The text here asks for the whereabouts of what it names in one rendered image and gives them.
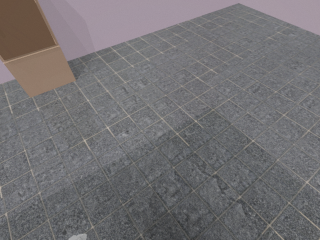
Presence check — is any cupboard door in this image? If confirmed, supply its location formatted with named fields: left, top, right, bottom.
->
left=0, top=0, right=56, bottom=61

